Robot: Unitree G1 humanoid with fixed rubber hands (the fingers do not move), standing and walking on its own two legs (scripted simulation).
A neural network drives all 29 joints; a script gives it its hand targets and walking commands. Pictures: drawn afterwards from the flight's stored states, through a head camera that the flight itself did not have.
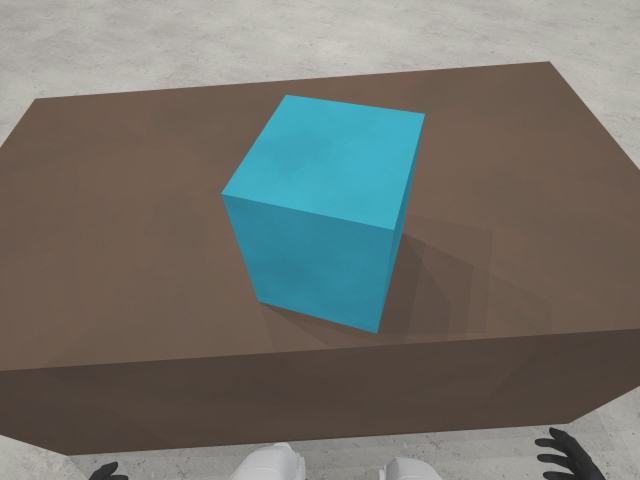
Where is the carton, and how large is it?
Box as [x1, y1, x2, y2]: [221, 95, 424, 332]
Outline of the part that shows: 286,95 221,193 257,298 259,301 376,332 401,235 424,114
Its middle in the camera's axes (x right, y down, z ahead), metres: +0.02 -0.04 +0.58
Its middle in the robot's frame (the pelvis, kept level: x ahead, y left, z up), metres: +0.46 +0.00 +0.03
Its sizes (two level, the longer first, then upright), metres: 0.210 0.200 0.250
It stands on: a pedestal, 0.64 m high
